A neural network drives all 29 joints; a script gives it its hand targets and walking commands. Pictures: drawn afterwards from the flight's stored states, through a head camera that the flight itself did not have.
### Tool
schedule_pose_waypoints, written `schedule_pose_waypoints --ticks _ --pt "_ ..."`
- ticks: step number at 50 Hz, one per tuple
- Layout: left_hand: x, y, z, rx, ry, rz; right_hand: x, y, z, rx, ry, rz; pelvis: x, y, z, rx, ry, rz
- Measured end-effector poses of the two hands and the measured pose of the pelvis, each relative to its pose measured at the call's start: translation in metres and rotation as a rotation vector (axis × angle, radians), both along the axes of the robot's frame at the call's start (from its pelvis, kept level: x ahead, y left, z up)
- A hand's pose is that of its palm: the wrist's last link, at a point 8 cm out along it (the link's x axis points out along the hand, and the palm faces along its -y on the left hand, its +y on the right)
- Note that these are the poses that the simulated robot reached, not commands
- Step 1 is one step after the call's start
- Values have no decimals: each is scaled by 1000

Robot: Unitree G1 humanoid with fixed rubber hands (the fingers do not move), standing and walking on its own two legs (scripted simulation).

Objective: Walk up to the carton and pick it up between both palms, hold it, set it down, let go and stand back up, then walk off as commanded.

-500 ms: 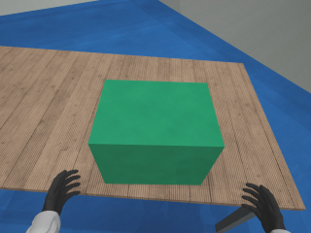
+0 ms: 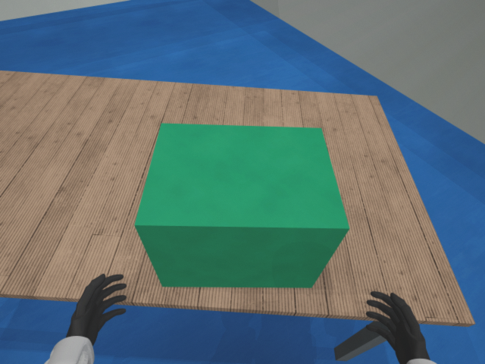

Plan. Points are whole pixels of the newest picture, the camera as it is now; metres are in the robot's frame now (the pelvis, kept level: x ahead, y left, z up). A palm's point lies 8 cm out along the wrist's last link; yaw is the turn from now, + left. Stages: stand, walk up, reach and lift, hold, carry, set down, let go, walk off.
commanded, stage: set down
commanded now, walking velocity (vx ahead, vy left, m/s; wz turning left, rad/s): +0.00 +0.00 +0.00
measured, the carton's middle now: (239, 209) +0.40 +0.04 +0.00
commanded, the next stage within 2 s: let go in 0.40 s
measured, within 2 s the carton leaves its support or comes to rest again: neither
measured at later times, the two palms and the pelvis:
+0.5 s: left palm (85, 327) +0.18 +0.26 -0.04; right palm (408, 349) +0.20 -0.24 -0.04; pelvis +0.00 +0.00 +0.00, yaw +0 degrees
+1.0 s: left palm (86, 326) +0.18 +0.26 -0.04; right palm (407, 347) +0.20 -0.24 -0.04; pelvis +0.00 +0.00 +0.00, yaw +0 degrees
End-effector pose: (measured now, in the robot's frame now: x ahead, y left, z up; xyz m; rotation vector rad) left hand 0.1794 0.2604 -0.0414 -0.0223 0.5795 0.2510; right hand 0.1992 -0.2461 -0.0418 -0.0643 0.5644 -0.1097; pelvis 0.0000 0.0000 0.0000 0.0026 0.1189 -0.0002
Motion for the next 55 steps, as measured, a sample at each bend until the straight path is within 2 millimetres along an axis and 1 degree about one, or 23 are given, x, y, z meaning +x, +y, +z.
schedule_pose_waypoints --ticks 23,47,51,55 --pt "2 1 2 31 26 -47 0 2 1 -40 1 12 2 3 1 0 -43 2" --pt "4 0 3 65 45 -72 1 1 1 -41 12 23 2 4 1 0 -69 2" --pt "3 -1 3 100 39 -108 3 3 3 -102 21 71 0 4 0 -1 -77 2" --pt "2 0 1 112 14 -132 3 4 3 -123 24 76 -1 6 -1 -2 -87 1"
